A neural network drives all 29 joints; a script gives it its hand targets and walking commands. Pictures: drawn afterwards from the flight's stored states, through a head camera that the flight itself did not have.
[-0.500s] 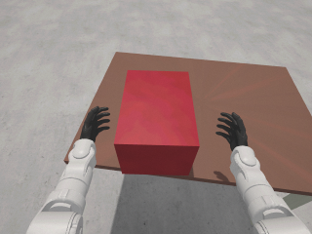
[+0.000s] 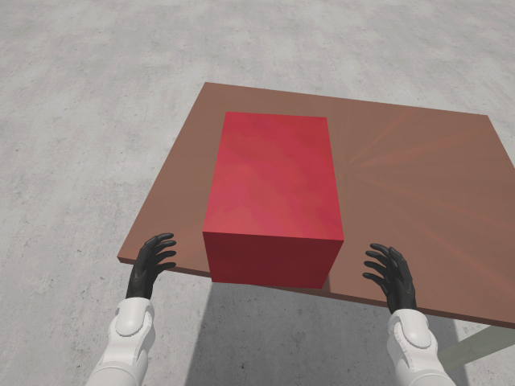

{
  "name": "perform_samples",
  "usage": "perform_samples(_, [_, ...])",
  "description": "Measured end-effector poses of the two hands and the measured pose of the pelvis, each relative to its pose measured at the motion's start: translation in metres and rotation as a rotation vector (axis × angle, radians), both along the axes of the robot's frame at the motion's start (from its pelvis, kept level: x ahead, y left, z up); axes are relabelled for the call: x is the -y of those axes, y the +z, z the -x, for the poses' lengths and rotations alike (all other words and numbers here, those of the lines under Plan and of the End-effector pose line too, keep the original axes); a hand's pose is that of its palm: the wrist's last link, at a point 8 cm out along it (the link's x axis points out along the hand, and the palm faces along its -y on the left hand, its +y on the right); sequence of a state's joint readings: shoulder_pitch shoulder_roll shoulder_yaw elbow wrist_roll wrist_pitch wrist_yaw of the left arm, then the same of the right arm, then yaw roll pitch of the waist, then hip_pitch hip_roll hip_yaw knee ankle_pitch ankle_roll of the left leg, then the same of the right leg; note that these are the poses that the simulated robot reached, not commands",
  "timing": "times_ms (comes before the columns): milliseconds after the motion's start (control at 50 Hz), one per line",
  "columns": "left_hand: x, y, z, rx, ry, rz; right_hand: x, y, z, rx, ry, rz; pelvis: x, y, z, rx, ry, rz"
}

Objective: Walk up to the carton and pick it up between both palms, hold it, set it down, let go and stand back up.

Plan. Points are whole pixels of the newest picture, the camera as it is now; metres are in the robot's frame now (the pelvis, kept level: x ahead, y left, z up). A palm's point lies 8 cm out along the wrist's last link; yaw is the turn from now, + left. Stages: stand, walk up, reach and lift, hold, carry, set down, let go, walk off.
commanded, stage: set down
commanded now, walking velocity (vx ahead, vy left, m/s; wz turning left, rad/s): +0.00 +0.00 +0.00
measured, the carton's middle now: (271, 196) +0.50 +0.00 -0.05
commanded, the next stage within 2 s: let go in 0.94 s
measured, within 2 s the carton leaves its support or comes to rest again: neither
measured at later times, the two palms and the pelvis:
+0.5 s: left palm (139, 318) +0.23 +0.20 -0.04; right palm (406, 342) +0.21 -0.21 -0.04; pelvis +0.02 +0.00 +0.00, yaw +0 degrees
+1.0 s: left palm (129, 340) +0.20 +0.22 -0.06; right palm (416, 367) +0.18 -0.23 -0.05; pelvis +0.03 +0.00 +0.01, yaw -1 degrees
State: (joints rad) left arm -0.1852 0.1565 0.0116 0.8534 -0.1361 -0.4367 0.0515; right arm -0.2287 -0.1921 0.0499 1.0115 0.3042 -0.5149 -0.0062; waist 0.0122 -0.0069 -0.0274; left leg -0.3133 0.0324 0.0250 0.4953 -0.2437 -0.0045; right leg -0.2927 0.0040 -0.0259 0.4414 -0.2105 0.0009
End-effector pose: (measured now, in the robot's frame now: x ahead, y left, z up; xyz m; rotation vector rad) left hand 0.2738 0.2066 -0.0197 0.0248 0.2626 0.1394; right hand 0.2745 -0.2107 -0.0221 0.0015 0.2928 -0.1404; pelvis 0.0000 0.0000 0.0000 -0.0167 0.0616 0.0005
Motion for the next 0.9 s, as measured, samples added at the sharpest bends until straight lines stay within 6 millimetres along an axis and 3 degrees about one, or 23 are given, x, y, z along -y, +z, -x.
perform_samples(200, [0.001,-0.014,0.024,-0.042,-0.031,-0.002,0.009,-0.015,0.040,-0.038,-0.021,0.007,-0.001,0.001,-0.006,0.008,-0.004,-0.001])
perform_samples(340, [0.005,-0.004,0.025,-0.023,-0.059,-0.018,0.006,-0.016,0.049,-0.050,-0.007,0.004,0.000,0.003,-0.013,0.035,-0.006,-0.003])
perform_samples(520, [0.001,-0.018,0.048,-0.172,-0.055,-0.020,0.003,-0.019,0.062,-0.105,-0.016,0.014,0.002,0.004,-0.019,0.099,-0.007,-0.007])
perform_samples(660, [-0.005,-0.020,0.053,-0.245,-0.063,-0.043,0.004,-0.021,0.064,-0.168,0.002,0.050,0.001,0.006,-0.023,0.118,-0.011,-0.006])
perform_samples(900, [-0.012,-0.039,0.073,-0.393,-0.066,-0.054,0.017,-0.031,0.091,-0.284,-0.002,0.106,0.002,0.008,-0.028,0.122,-0.022,-0.004])
